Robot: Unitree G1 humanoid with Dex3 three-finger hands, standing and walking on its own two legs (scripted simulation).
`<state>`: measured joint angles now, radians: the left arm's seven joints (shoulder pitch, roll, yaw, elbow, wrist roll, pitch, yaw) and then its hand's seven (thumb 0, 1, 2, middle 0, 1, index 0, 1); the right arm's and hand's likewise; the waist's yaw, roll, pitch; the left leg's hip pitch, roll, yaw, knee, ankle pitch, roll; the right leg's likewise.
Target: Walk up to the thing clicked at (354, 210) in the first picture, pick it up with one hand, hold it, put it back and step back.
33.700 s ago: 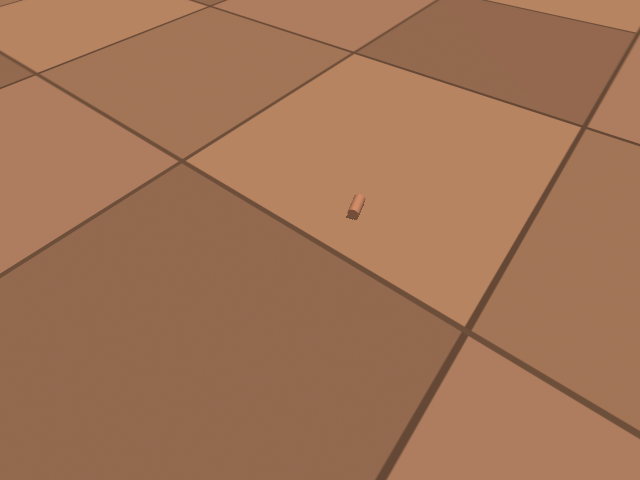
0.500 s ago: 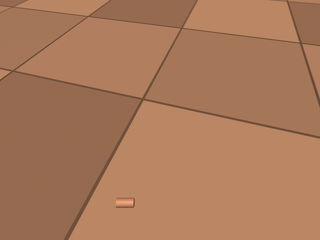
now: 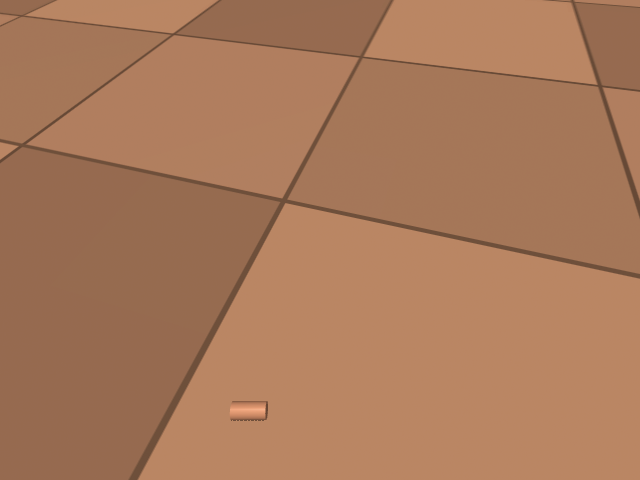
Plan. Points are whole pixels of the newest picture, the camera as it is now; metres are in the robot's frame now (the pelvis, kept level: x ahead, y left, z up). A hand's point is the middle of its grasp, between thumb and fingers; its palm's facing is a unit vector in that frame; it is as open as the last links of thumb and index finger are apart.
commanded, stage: stand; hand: left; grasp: from above
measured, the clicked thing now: (249, 410) +0.42 +0.25 -0.76
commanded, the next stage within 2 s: step back in 0.62 s
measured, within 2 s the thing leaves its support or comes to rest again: neither
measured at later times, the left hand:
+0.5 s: hand out of the picture +0.08 +0.24 -0.16, palm faces +0.01 -0.94 -0.33, open 7.4 cm
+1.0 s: hand out of the picture +0.08 +0.31 -0.18, palm faces -0.02 -0.93 -0.37, open 7.4 cm
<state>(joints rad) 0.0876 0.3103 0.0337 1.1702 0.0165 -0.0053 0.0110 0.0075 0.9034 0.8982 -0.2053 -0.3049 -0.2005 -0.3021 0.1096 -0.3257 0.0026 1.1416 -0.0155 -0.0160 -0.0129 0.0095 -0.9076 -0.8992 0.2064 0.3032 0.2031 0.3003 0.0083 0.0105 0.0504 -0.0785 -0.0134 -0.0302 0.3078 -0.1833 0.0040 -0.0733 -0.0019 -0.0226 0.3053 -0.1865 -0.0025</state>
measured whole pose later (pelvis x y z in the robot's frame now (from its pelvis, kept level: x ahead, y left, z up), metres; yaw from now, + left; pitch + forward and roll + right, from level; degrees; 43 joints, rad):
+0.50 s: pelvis +0.00 +0.00 +0.00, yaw +0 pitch -2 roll +0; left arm 0.10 0.32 0.02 1.16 0.01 -0.01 0.01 0.01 0.90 0.90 -0.21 -0.30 -0.20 -0.30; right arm 0.11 -0.34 0.00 1.14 -0.01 -0.02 -0.01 0.01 -0.91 -0.90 0.21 0.30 0.20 0.30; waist 0.01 0.01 0.05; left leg -0.08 -0.01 -0.03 0.30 -0.18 0.00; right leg -0.07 0.00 -0.02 0.30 -0.19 -0.01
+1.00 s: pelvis -0.07 +0.04 -0.02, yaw +0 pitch -2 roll +0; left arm 0.01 0.42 0.07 0.93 0.01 0.06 0.03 0.01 0.90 0.90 -0.20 -0.30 -0.20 -0.30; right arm 0.14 -0.37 -0.06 0.98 -0.03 0.03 0.01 0.01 -0.91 -0.90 0.21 0.30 0.20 0.30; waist -0.01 -0.08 0.20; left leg -0.25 -0.05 -0.02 0.62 -0.34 0.05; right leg -0.41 0.03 0.12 0.84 -0.48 -0.01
